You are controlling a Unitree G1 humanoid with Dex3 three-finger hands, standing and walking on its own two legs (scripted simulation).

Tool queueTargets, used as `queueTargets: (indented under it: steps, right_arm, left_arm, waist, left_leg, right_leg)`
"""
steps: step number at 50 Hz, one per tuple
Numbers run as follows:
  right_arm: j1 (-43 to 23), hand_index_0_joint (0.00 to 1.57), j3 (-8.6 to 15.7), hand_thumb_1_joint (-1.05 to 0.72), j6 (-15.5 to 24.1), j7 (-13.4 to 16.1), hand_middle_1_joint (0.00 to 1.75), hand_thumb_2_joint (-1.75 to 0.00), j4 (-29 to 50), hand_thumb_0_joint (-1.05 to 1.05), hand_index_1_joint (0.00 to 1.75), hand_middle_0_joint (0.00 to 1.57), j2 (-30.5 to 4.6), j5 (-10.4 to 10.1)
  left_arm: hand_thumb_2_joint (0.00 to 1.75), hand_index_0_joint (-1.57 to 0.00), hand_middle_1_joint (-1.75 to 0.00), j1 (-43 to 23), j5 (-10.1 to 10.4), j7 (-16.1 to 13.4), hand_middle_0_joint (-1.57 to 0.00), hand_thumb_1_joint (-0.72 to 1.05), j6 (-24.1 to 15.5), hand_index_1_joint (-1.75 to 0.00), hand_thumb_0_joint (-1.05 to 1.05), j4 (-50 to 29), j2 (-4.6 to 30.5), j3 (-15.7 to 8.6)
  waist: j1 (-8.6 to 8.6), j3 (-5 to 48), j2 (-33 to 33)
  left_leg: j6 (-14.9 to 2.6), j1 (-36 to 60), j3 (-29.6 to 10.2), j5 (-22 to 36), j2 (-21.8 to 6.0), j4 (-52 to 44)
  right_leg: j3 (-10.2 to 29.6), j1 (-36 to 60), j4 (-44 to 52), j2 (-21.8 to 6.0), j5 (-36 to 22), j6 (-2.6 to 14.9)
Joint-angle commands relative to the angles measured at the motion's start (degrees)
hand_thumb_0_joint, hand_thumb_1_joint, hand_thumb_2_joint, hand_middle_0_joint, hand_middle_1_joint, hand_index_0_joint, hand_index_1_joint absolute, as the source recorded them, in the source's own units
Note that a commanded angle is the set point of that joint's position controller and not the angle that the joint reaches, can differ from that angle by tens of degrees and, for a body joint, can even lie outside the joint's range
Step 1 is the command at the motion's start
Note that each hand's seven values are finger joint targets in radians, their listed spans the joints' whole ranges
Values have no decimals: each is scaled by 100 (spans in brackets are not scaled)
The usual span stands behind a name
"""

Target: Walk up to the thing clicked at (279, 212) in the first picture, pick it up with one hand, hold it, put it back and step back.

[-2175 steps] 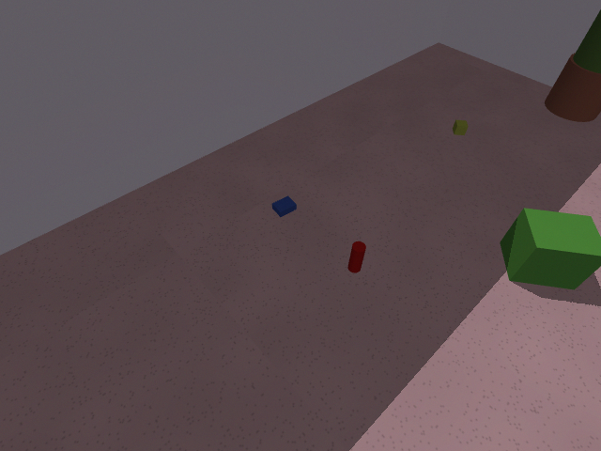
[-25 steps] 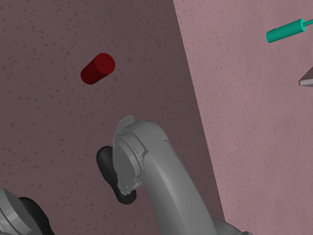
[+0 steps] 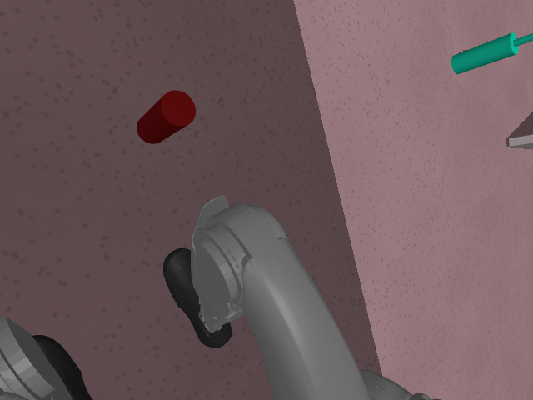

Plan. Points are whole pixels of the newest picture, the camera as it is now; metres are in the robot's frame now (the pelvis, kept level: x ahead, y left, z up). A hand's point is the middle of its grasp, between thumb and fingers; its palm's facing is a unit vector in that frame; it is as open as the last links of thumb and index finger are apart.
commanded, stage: withdraw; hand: left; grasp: from above
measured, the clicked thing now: out of the picture +0.44 +0.36 -0.31
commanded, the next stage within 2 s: home in 0.78 s
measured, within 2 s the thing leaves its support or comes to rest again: neither
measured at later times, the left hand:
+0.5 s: hand out of the picture +0.48 +0.41 -0.15, palm faces +0.08 -0.37 -0.93, open 14.0 cm
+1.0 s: hand out of the picture +0.43 +0.36 -0.14, palm faces -0.40 -0.29 -0.87, open 13.7 cm
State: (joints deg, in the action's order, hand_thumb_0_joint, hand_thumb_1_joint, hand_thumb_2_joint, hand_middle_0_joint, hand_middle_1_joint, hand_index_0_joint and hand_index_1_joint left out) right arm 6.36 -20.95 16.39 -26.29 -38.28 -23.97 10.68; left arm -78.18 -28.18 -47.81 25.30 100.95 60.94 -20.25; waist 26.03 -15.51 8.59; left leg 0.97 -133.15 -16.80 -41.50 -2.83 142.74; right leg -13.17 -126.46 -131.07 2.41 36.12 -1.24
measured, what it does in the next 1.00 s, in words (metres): stands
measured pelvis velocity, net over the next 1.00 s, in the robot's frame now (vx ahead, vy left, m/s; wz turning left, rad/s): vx -0.01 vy -0.01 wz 0.14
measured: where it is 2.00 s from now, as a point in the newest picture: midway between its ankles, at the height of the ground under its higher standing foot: (146, 358)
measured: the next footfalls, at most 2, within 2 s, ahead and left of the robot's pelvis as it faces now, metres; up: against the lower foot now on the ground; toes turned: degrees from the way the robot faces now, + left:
none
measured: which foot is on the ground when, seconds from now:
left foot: down 0.00-1.00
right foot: down 0.00-1.00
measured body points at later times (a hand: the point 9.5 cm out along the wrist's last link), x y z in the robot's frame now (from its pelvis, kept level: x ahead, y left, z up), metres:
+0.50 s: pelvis +0.01 +0.00 +0.01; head +0.28 +0.12 +0.35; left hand +0.47 +0.43 -0.10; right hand +0.03 -0.25 -0.05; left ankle +0.06 +0.13 -0.29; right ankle +0.12 -0.11 -0.29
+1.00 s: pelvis -0.01 -0.01 +0.01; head +0.23 +0.07 +0.38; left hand +0.45 +0.37 -0.09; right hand +0.06 -0.27 -0.09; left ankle +0.06 +0.13 -0.29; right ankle +0.12 -0.11 -0.29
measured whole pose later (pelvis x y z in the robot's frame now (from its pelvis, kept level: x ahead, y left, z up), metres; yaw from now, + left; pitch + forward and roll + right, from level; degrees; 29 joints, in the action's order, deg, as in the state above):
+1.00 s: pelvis -0.01 -0.01 +0.01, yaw +8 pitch +31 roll -7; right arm 10.1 -8.9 11.1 -11.4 -41.3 -19.4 6.9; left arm -63.1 -57.3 -15.9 6.5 86.8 43.8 -5.7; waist 17.1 -2.7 -0.1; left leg 0.0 -130.9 -7.4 -37.7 -2.4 137.0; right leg -5.5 -127.7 -131.9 0.4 35.6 -0.5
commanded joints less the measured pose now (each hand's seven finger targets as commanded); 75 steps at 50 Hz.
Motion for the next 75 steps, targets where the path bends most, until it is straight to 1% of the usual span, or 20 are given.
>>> queueTargets:
  steps: [1,9,17,19,22,24,26,29,32,36,39,41,47,55,59,62,65,68,71,75]
  right_arm:
    - [1375,20,454,-90,-81,-19,30,-90,-340,0,30,20,-2006,-5]
    - [1398,20,441,-90,-75,-19,30,-90,-352,0,30,20,-2006,-18]
    - [1528,20,920,-90,-190,143,30,-90,-250,0,30,20,-1893,-267]
    - [1644,20,1099,-90,-275,178,30,-90,-287,0,30,20,-1664,-399]
    - [1790,20,1356,-90,-350,205,30,-90,-534,0,30,20,-1247,-585]
    - [1869,20,1462,-90,-364,202,30,-90,-653,0,30,20,-1069,-703]
    - [1938,20,1607,-90,-378,316,30,-89,-793,0,30,20,-1101,-688]
    - [2134,20,1663,-89,-386,464,30,-89,-906,0,30,20,-1111,-647]
    - [1982,20,1769,-89,-405,606,30,-89,-917,0,30,20,-1083,-668]
    - [1543,20,1709,-90,-469,895,30,-90,-534,0,30,20,-966,-652]
    - [1407,20,1581,-90,-566,1096,30,-89,-409,0,30,20,-899,-621]
    - [1392,20,1566,-90,-599,1249,30,-90,-354,0,30,20,-789,-548]
    - [1539,20,1552,-89,-468,1536,30,-90,-268,0,30,20,-825,-409]
    - [1846,20,2184,-89,-791,1750,30,-90,-158,0,30,20,-880,-506]
    - [1986,20,2489,-89,-1126,1812,30,-90,-82,0,30,20,-842,-618]
    - [1967,20,2659,-89,-1282,1891,30,-90,36,0,30,20,-712,-728]
    - [1703,20,2625,-90,-1385,1989,30,-90,249,0,30,20,-580,-853]
    - [1369,20,2635,-90,-1437,2147,30,-90,561,0,30,20,-577,-966]
    - [1153,20,2620,-90,-1386,2267,30,-90,703,0,30,20,-403,-1034]
    - [828,20,2587,-90,-1246,2436,30,-90,833,0,30,20,-226,-1136]
  left_arm:
    - [104,-9,-103,-1307,-133,-244,-11,-46,-57,-105,0,-547,955,164]
    - [95,-9,-100,-1376,-174,-229,-6,-49,-47,-96,0,-670,1173,113]
    - [95,-9,-97,-1827,-910,221,-7,-50,154,-95,0,-2493,1772,37]
    - [95,-8,-96,-1532,-945,566,-6,-50,310,-94,0,-2993,1407,105]
    - [94,-9,-96,-680,-1043,1299,-6,-49,546,-94,0,-2901,239,568]
    - [93,-11,-95,-219,-1123,1814,-9,-47,692,-93,0,-2649,-1024,1283]
    - [91,-14,-94,-158,-1168,2223,-11,-44,684,-92,0,-2421,-1592,1723]
    - [96,-9,-100,-237,-1194,2652,-6,-50,522,-97,0,-2314,-1653,1938]
    - [97,-8,-102,-389,-1511,2996,-5,-50,125,-99,0,-2394,-1519,2010]
    - [99,-8,-102,-703,-2474,3016,-6,-54,-509,-101,0,-2929,-830,1821]
    - [98,-8,-102,-182,-3032,2879,-6,-53,-862,-100,0,-2351,-343,1520]
    - [98,-9,-102,-108,-3094,2839,-7,-53,-1144,-100,0,-1993,-416,1504]
    - [95,-20,-75,-417,-3018,2976,-22,-26,-1981,-72,0,-2179,-173,1468]
    - [92,-20,-55,774,-2818,3154,-21,19,-2642,-57,0,-4817,-32,1085]
    - [97,-21,-53,1347,-2413,3432,-22,39,-2545,-54,0,-5536,-416,979]
    - [100,-22,-50,1799,-1953,3701,-23,57,-2422,-51,0,-6263,-639,861]
    - [96,-21,-42,2932,-1443,4040,-21,70,-2227,-42,0,-6161,-1604,1269]
    - [91,-20,-36,3610,-840,4433,-20,75,-2016,-36,0,-6517,-1858,1326]
    - [94,-21,-37,4070,-224,4724,-21,79,-1858,-37,0,-7207,-2485,1772]
    - [103,-22,-42,4532,506,4686,-23,86,-1832,-43,0,-7990,-2481,1541]
  waist:
    - [479,3886,-3353]
    - [412,4054,-3401]
    - [-158,5404,-4625]
    - [-420,5982,-4875]
    - [-705,6035,-4733]
    - [-505,5454,-4075]
    - [-326,4881,-3087]
    - [-269,4633,-2291]
    - [-380,4558,-2211]
    - [-876,5177,-2841]
    - [-944,4742,-2604]
    - [-792,4421,-2052]
    - [-700,4857,-1830]
    - [-1612,7445,-3645]
    - [-1667,7382,-3110]
    - [-1892,7482,-2708]
    - [-1873,6480,-2135]
    - [-1909,5771,-1597]
    - [-1933,5623,-1594]
    - [-2045,5485,-1451]
  left_leg:
    - [-64,2793,476,1377,-160,-1343]
    - [-76,2816,511,1431,-146,-1363]
    - [25,3756,718,1925,-203,-1594]
    - [44,4033,815,2251,-158,-1668]
    - [38,3697,929,2395,-97,-1714]
    - [-14,3283,869,2170,-73,-1761]
    - [-145,2767,884,1730,-37,-1823]
    - [-243,2426,892,1330,54,-2024]
    - [-221,2571,838,782,132,-2298]
    - [-118,3022,1076,756,181,-2365]
    - [-161,2701,1229,552,223,-2274]
    - [-233,2105,1402,345,260,-2035]
    - [-252,2021,1440,608,224,-1735]
    - [-71,4140,1518,2048,152,-2218]
    - [-141,4331,1470,2367,137,-2424]
    - [-220,4501,1459,2309,147,-2754]
    - [-270,4136,1297,1543,183,-3352]
    - [-327,3930,1165,780,159,-3876]
    - [-308,4358,1132,512,100,-4398]
    - [-332,4719,1145,122,107,-4901]
  right_leg:
    - [-331,2471,1126,251,-1753,109]
    - [-298,2612,1130,250,-1823,87]
    - [-154,2678,1176,288,-2012,219]
    - [-106,2739,1179,273,-2178,264]
    - [-67,2511,1067,330,-2253,316]
    - [-89,1947,1079,362,-1978,325]
    - [-20,1881,1328,405,-1700,261]
    - [131,2081,1547,358,-1314,222]
    - [204,1852,1615,278,-637,267]
    - [318,1766,1438,205,-453,392]
    - [470,1692,1446,186,-45,390]
    - [659,1903,1665,218,431,395]
    - [692,2159,1551,121,274,299]
    - [504,2746,1302,-28,-1509,380]
    - [510,2674,1504,-43,-1751,386]
    - [613,2930,1841,-50,-1669,351]
    - [589,2862,2255,-55,-1150,328]
    - [626,2983,2722,-42,-642,308]
    - [686,3368,3159,-49,-529,274]
    - [809,3916,3711,-52,-279,240]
